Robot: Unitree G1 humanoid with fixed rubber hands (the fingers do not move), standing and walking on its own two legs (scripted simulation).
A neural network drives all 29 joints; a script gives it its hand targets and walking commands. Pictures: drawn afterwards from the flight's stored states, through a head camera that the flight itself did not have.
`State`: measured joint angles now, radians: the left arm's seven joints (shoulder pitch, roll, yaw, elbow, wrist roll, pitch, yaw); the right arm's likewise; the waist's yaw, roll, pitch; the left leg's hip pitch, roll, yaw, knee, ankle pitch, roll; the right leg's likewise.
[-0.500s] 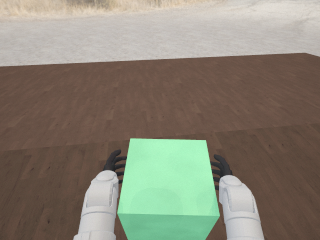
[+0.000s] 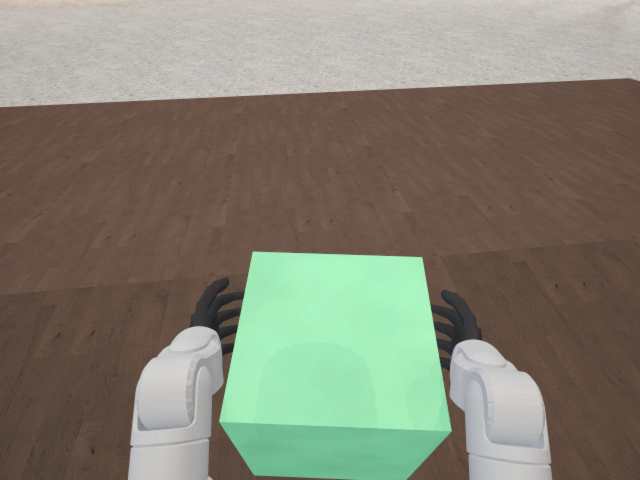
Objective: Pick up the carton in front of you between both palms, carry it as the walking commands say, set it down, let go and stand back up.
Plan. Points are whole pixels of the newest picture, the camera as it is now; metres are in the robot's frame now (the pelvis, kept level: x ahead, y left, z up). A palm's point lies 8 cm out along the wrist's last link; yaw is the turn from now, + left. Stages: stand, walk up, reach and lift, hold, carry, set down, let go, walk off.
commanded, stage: carry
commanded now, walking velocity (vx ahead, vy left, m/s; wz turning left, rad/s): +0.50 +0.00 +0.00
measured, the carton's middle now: (332, 373) +0.29 +0.01 +0.00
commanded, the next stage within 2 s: none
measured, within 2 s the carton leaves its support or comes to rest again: neither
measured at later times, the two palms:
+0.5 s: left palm (214, 202) +0.55 +0.21 +0.08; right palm (393, 210) +0.54 -0.09 +0.08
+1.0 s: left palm (250, 127) +0.85 +0.20 +0.06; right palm (379, 126) +0.88 -0.10 +0.06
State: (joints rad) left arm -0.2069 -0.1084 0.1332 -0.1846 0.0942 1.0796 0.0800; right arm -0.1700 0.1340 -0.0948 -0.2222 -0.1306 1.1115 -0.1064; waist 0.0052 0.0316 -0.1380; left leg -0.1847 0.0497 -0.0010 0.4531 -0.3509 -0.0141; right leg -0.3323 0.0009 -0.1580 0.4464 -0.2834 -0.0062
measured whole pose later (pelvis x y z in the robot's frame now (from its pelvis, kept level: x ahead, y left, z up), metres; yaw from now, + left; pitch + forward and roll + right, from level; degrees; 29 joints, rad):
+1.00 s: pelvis +0.61 +0.02 +0.01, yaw +4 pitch +5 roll +1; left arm -0.10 -0.13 0.09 -0.31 0.11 1.15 0.09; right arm -0.10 0.13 -0.08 -0.32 -0.13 1.19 -0.09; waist 0.03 0.00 -0.03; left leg -0.54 0.09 0.08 1.02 -0.29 0.02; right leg -0.25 -0.02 -0.25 0.35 -0.19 -0.09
